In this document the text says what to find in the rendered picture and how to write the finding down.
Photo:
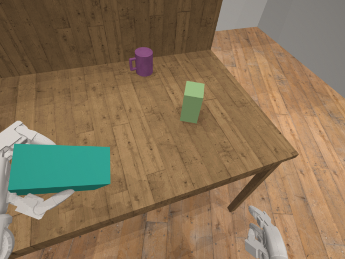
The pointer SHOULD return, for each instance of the table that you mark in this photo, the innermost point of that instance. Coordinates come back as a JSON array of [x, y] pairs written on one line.
[[64, 73]]

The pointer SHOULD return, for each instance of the left robot forearm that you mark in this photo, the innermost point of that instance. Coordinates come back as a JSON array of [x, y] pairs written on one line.
[[7, 240]]

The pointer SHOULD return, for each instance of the sponge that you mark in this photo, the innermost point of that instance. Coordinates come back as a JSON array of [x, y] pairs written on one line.
[[42, 169]]

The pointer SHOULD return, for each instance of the robot right hand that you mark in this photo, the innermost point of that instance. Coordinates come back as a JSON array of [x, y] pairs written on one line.
[[269, 243]]

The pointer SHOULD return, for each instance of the robot left hand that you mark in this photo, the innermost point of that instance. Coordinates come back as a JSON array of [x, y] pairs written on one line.
[[30, 205]]

